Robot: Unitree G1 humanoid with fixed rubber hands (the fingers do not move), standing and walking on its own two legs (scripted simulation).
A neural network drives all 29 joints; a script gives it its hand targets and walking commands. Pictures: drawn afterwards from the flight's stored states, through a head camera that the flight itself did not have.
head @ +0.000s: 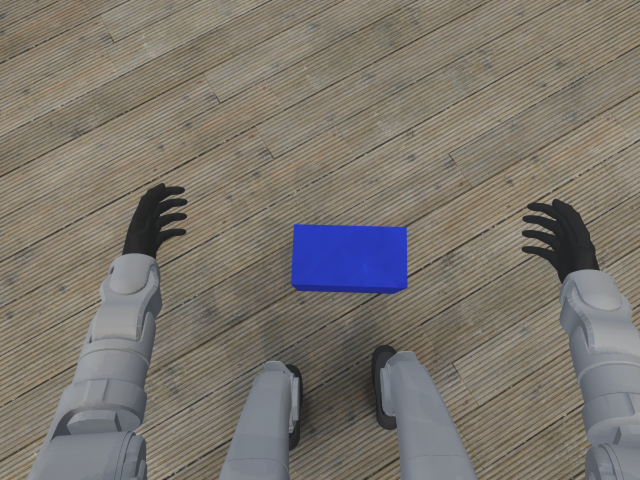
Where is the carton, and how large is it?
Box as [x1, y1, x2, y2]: [291, 224, 407, 293]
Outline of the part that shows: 294,224 291,284 298,290 394,293 407,287 406,227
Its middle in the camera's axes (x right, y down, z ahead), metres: +0.07 +0.06 +0.99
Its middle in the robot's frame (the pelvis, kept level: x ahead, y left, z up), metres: +0.43 -0.04 -0.60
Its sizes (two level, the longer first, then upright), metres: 0.265 0.142 0.196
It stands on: the floor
